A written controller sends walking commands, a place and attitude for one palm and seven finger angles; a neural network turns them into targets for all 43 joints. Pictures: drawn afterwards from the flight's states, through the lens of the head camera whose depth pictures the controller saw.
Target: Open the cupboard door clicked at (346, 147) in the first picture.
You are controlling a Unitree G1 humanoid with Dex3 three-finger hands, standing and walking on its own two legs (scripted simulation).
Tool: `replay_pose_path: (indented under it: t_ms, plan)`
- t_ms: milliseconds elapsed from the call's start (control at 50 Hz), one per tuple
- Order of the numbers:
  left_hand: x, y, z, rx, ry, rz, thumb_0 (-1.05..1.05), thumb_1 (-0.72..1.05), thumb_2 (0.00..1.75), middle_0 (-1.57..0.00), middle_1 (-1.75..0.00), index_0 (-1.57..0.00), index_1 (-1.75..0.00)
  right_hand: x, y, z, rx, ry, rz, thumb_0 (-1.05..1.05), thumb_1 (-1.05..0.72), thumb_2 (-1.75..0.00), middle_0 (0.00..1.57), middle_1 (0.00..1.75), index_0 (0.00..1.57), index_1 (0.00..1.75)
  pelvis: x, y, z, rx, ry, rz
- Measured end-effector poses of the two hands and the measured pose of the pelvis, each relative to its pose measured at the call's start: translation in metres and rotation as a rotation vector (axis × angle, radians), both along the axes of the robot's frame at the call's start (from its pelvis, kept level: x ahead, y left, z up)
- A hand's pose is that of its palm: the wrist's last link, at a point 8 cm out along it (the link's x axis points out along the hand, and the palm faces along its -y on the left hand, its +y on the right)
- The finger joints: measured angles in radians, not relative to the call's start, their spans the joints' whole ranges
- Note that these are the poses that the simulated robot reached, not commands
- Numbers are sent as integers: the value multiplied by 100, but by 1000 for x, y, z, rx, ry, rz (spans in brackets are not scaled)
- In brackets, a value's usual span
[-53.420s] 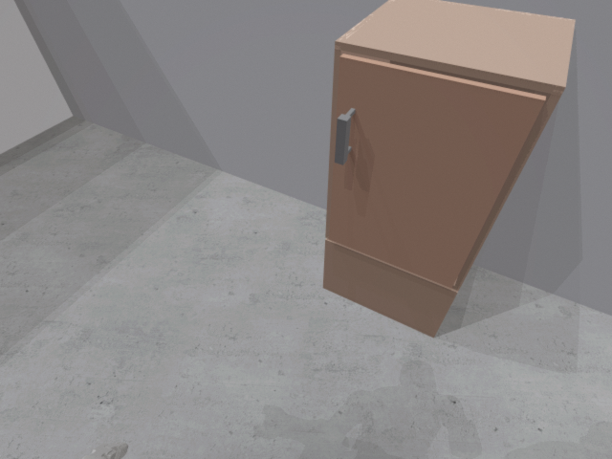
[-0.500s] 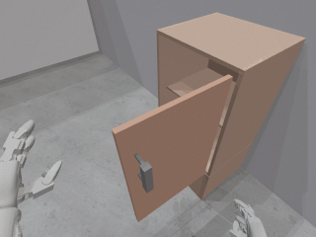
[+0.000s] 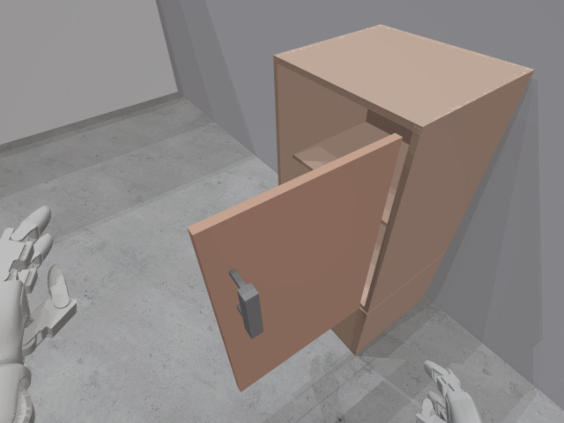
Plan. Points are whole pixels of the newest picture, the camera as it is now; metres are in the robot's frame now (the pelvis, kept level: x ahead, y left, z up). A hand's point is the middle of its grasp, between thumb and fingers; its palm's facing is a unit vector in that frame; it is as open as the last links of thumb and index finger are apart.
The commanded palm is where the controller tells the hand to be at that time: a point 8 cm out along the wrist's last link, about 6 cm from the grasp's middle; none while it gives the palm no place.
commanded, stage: step back with the hand held close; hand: left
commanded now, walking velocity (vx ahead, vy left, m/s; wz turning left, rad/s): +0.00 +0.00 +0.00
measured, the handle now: (244, 302) +0.31 +0.11 -0.02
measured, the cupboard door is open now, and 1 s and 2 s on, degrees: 88 88 88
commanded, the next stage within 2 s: stop stepping back and stand still in 1.32 s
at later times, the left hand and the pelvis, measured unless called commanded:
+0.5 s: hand (57, 313) +0.18 +0.27 +0.15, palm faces +0.33 -0.78 -0.53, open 7.4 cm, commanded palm +0.11 +0.31 +0.17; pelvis -0.04 +0.02 +0.00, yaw -2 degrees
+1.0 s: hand out of the picture +0.07 +0.30 +0.16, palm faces +0.53 -0.72 -0.44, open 7.4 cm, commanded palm +0.00 +0.33 +0.17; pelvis -0.12 +0.03 -0.03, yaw +3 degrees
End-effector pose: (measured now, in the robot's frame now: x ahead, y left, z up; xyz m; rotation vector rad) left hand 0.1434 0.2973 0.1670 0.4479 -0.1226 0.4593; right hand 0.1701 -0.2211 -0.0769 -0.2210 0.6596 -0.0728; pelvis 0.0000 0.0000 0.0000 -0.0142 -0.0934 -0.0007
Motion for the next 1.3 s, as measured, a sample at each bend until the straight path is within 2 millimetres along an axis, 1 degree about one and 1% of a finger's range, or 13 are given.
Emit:
replay_pose_path:
  t_ms: [120,220,340,460,580,680,820,900,960,1020,1120,1220,1300]
  plan:
    - [0,-2,5,13,-13,3,2,89,90,-21,-30,-21,-30,0,-1,-1,14,-8,-2,1,-90,-89,20,30,20,30,-3,-2,1,1,-5,-1]
    - [4,2,12,80,-16,-19,2,89,90,-21,-30,-21,-30,-5,-6,0,17,6,-26,1,-90,-89,20,30,20,30,-8,-1,1,-9,40,-11]
    - [10,1,3,103,57,-84,2,89,90,-21,-30,-21,-30,-22,-17,-1,-11,53,-97,1,-90,-89,20,30,20,30,-17,8,1,0,82,-28]
    - [1,7,3,136,66,-127,2,89,90,-22,-30,-21,-30,-46,-19,0,-37,86,-158,1,-90,-89,20,30,20,30,-30,16,-1,8,89,-34]
    - [-24,18,12,176,-3,-120,2,89,90,-22,-30,-22,-30,-66,-10,5,-50,63,-161,1,-90,-89,20,29,20,30,-51,23,-6,12,77,-35]
    - [-51,26,6,171,-37,-73,2,89,90,-22,-30,-21,-30,-82,0,3,-65,30,-134,1,-90,-89,20,30,20,30,-70,29,-12,10,68,-29]
    - [-82,30,-7,144,-88,4,2,89,90,-21,-30,-21,-30,-115,7,-13,-96,61,-99,1,-90,-89,20,30,21,30,-93,29,-22,-3,58,24]
    - [-100,29,-1,168,-158,10,2,89,90,-22,-30,-21,-30,-132,8,-23,-86,89,-78,1,-90,-89,20,30,21,30,-105,24,-29,5,44,60]
    - [-114,30,7,197,-190,3,2,89,90,-22,-30,-21,-30,-142,8,-26,-78,100,-72,1,-90,-89,20,30,21,30,-113,24,-30,5,48,56]
    - [-123,32,11,203,-209,-19,2,89,90,-21,-30,-21,-30,-151,9,-25,-80,109,-63,1,-90,-89,20,30,21,30,-126,28,-30,4,58,59]
    - [-135,39,6,209,-185,-61,2,89,90,-21,-30,-21,-30,-165,13,-22,-99,97,-66,1,-90,-89,20,30,21,30,-149,34,-30,-38,66,67]
    - [-160,44,15,214,-206,-62,2,88,90,-22,-30,-21,-30,-179,23,-15,-63,72,-66,1,-90,-89,20,30,20,30,-167,29,-26,-54,78,33]
    - [-177,36,13,142,-199,-53,2,89,90,-21,-30,-21,-30,-187,29,-4,-37,28,-39,1,-90,-89,20,30,21,30,-185,23,-19,-58,116,-8]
